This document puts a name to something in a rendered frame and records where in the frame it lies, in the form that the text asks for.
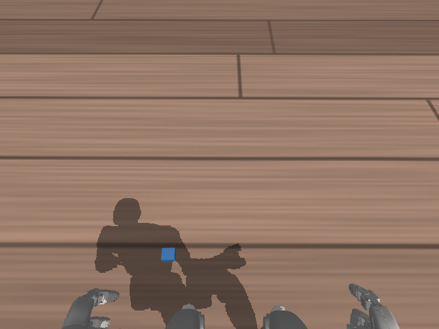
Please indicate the right robot hand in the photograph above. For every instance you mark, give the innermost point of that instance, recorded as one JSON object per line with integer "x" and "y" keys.
{"x": 380, "y": 317}

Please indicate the left robot hand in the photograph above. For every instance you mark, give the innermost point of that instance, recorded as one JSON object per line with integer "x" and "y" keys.
{"x": 81, "y": 309}

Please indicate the small box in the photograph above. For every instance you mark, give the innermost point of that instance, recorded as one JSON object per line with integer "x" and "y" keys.
{"x": 168, "y": 254}

